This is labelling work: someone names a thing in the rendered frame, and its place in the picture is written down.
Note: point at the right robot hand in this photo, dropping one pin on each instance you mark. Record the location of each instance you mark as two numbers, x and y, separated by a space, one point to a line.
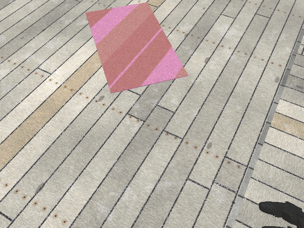
286 210

